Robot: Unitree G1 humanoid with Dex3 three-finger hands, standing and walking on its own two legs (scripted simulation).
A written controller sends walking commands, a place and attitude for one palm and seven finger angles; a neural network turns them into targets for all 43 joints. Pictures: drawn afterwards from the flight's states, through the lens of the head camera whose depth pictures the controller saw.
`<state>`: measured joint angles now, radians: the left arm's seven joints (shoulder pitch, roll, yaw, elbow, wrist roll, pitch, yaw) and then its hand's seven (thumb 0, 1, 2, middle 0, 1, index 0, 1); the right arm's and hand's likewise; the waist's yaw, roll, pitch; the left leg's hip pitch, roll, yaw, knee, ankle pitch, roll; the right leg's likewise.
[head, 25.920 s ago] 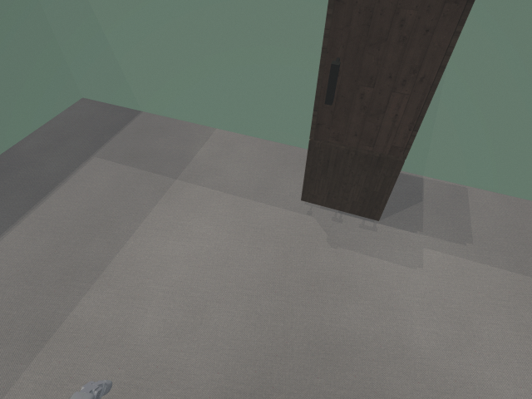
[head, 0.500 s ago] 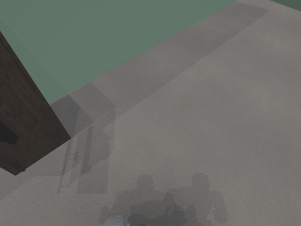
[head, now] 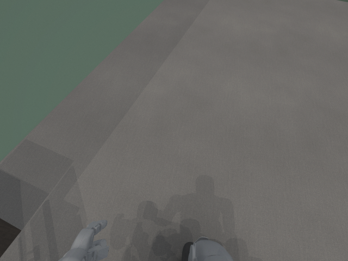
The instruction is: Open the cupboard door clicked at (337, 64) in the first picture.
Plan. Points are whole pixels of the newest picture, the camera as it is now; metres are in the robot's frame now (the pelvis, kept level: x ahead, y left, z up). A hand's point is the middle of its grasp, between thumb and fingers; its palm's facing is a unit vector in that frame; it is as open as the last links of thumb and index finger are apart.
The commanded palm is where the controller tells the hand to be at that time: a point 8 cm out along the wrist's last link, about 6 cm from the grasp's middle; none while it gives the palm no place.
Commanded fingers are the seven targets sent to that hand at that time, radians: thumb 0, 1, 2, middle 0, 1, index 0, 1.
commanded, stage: walk to a spot facing it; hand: left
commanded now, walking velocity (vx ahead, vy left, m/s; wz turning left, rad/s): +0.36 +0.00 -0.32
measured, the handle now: out of the picture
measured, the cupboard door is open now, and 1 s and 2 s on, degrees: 51 51 51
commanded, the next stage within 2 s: turn to face it in 0.98 s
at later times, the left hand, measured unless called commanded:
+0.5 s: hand (120, 245) +0.18 +0.14 -0.15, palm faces +0.00 -0.98 -0.20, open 7.3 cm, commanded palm none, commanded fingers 0.00 0.90 0.90 -0.20 -0.30 -0.20 -0.30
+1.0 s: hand (147, 106) +0.64 +0.08 -0.14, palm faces -0.25 -0.93 -0.26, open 7.3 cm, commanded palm none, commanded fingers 0.00 0.90 0.90 -0.20 -0.30 -0.20 -0.30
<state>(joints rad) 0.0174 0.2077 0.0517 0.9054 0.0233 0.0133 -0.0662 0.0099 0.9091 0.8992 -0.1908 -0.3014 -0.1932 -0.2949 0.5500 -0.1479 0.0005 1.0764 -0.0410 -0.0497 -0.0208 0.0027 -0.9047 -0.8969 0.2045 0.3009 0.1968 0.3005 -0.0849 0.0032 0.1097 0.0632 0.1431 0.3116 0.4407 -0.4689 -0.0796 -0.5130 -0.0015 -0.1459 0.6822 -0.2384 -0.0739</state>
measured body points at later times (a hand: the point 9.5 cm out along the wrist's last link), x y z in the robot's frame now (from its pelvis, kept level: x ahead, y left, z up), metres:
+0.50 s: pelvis +0.23 -0.04 +0.02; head +0.26 -0.05 +0.46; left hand +0.18 +0.19 -0.13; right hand +0.36 -0.28 -0.12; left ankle +0.36 +0.09 -0.68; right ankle +0.10 -0.08 -0.72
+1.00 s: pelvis +0.48 -0.09 +0.01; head +0.51 -0.11 +0.46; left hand +0.65 +0.13 -0.12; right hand +0.33 -0.30 -0.14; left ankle +0.40 +0.06 -0.72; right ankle +0.56 -0.23 -0.71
